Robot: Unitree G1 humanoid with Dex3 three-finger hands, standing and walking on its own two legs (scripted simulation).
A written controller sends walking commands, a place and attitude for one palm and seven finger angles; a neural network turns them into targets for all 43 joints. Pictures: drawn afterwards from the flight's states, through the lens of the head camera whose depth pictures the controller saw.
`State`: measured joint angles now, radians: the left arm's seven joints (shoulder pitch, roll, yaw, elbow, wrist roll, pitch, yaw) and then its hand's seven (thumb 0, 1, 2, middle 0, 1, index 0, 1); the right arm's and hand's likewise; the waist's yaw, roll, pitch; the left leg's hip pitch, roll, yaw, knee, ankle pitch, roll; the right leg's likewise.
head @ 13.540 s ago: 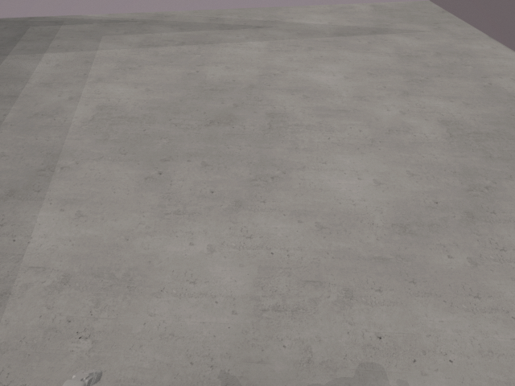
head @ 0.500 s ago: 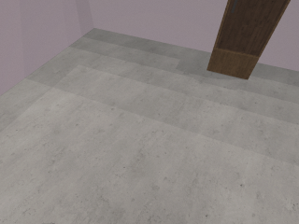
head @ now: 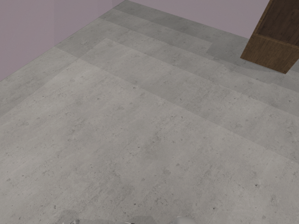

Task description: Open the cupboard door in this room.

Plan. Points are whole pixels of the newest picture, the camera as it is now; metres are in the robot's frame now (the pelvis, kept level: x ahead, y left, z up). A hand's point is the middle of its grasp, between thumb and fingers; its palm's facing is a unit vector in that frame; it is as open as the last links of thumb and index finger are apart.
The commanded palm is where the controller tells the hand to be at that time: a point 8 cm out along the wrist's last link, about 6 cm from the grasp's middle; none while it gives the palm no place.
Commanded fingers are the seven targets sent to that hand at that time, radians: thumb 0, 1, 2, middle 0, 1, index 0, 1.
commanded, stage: turn or walk to find it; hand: left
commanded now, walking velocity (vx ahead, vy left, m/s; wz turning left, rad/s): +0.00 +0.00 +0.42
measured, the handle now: out of the picture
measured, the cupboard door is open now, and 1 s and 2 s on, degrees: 0 0 0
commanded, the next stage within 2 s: none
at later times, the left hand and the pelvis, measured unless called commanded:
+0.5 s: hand out of the picture -0.03 +0.14 -0.16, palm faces +0.25 -0.93 -0.27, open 7.4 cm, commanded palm none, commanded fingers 0.00 0.90 0.90 -0.20 -0.30 -0.20 -0.30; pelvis -0.02 -0.06 +0.00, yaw +15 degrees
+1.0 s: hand out of the picture -0.05 +0.19 -0.16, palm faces +0.45 -0.85 -0.28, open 7.4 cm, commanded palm none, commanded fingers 0.00 0.90 0.90 -0.20 -0.30 -0.20 -0.30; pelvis -0.03 -0.05 +0.00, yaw +27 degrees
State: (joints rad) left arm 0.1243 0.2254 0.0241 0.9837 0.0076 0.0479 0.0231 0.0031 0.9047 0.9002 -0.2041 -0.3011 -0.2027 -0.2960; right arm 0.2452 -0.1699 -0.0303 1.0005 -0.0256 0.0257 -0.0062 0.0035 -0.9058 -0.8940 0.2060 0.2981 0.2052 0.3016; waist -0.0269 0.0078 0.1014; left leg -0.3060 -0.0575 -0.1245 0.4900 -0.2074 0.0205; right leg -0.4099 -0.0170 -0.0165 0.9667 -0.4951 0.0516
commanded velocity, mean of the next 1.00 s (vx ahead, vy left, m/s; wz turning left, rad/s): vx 0.00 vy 0.00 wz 0.42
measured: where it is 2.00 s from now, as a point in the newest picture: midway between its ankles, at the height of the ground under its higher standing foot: outside the picture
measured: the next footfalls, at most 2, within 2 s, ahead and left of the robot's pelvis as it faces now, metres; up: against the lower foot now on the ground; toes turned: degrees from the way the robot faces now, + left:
right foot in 0.16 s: +0.02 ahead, -0.15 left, +0.00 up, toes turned +5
left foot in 0.62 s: -0.06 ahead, +0.08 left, +0.00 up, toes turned +23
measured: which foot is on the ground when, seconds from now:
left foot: down 0.00-0.16, up 0.18-0.60, down 0.62-1.00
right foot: up 0.00-0.14, down 0.16-0.64, up 0.66-1.00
